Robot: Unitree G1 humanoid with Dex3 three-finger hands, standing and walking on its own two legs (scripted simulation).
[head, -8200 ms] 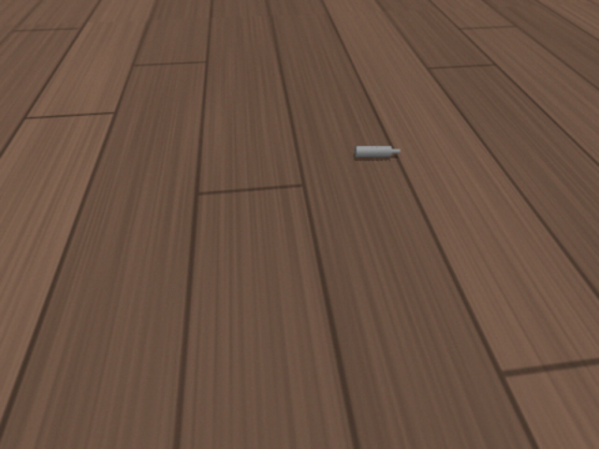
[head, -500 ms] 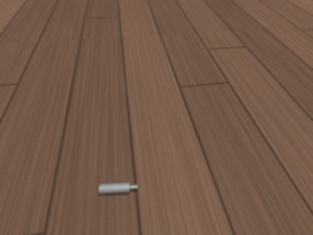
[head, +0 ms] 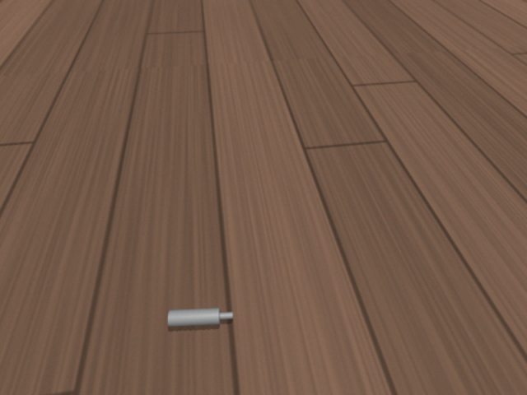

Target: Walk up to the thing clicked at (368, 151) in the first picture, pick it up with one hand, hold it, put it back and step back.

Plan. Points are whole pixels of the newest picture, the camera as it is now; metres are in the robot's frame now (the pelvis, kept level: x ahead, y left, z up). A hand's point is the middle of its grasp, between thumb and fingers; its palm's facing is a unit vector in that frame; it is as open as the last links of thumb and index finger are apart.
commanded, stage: stand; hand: left
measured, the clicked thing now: (201, 316) +0.51 +0.21 -0.75
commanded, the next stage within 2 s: walk up in 0.64 s
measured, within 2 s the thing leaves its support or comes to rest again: neither
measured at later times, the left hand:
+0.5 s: hand out of the picture +0.07 +0.25 -0.16, palm faces -0.03 -0.94 -0.34, open 7.4 cm
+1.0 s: hand out of the picture +0.06 +0.27 -0.15, palm faces -0.04 -0.91 -0.41, open 7.4 cm
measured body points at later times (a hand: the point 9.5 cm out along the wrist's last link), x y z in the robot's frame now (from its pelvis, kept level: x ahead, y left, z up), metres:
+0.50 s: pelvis +0.00 +0.00 +0.00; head +0.01 +0.00 +0.45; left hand +0.07 +0.30 -0.13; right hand +0.07 -0.30 -0.13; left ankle +0.00 +0.11 -0.75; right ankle -0.01 -0.14 -0.75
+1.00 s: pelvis +0.05 +0.00 -0.01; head +0.08 -0.02 +0.44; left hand +0.06 +0.32 -0.13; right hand +0.11 -0.32 -0.14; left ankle +0.04 +0.12 -0.71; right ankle -0.01 -0.13 -0.75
